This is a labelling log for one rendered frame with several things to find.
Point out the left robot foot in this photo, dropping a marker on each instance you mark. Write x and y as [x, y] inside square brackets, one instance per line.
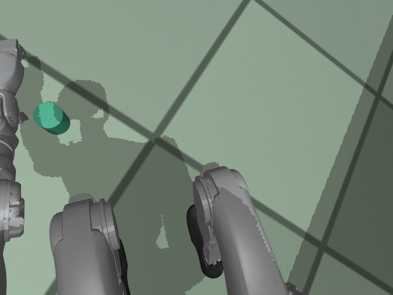
[124, 267]

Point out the left robot hand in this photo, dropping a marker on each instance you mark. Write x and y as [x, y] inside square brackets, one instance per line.
[11, 69]

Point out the right robot hand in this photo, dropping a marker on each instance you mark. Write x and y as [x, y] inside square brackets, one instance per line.
[292, 289]

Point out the tin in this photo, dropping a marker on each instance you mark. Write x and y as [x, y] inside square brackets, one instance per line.
[51, 118]

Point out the left robot arm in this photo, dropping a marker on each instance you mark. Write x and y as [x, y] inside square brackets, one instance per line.
[12, 206]

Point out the right robot foot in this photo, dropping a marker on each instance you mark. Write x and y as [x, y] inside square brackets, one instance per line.
[211, 271]

